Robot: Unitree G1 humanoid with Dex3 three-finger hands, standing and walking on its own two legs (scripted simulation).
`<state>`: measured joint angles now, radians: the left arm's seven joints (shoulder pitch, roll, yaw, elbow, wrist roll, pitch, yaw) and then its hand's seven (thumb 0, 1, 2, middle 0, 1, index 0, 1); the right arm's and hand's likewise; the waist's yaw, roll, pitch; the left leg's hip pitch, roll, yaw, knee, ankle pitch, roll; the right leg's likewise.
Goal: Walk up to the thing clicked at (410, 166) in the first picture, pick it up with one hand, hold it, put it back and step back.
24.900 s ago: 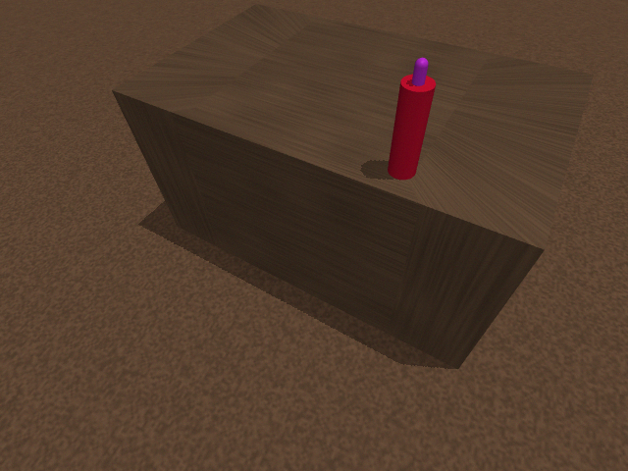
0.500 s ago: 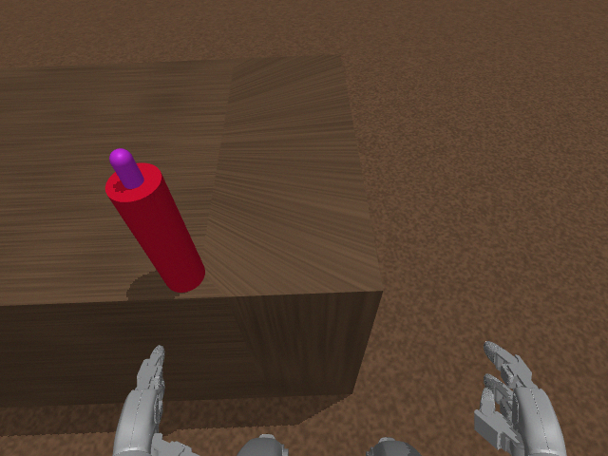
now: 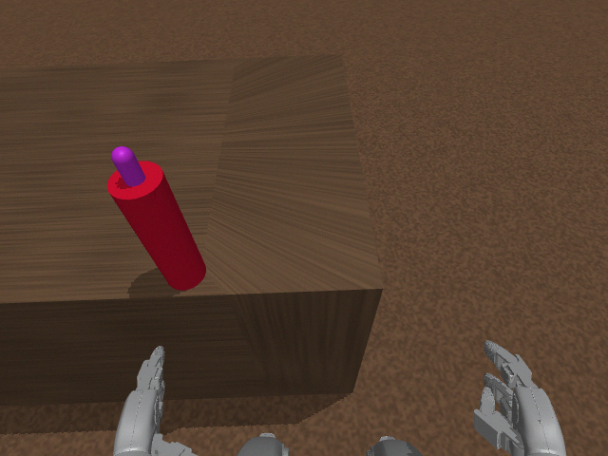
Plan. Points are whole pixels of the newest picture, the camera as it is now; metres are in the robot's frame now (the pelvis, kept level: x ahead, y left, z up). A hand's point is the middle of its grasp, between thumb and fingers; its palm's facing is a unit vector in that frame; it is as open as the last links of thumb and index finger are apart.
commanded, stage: home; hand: left
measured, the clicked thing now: (159, 223) +0.40 +0.24 +0.08
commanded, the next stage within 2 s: stand in 0.62 s
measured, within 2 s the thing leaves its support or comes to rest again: neither
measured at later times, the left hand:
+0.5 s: hand out of the picture +0.14 +0.22 -0.09, palm faces -0.05 -0.93 -0.36, open 17.6 cm
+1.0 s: hand out of the picture +0.03 +0.25 -0.10, palm faces +0.00 -0.94 -0.34, open 13.9 cm
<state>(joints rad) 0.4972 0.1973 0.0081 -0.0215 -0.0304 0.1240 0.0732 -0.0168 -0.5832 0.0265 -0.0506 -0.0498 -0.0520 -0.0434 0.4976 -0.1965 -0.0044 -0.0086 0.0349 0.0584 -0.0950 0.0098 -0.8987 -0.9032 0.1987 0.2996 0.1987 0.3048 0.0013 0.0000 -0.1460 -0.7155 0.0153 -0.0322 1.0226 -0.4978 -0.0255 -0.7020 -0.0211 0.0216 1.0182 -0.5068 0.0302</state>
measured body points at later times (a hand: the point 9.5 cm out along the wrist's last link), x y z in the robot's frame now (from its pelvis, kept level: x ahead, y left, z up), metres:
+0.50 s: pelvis -0.01 +0.00 +0.02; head +0.02 +0.00 +0.47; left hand +0.14 +0.27 -0.07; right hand +0.13 -0.27 -0.09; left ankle +0.01 +0.13 -0.67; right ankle +0.00 -0.14 -0.67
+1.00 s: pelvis -0.01 +0.01 +0.06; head -0.01 +0.01 +0.51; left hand +0.03 +0.30 -0.07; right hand +0.06 -0.28 -0.07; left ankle +0.01 +0.13 -0.67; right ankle +0.00 -0.14 -0.67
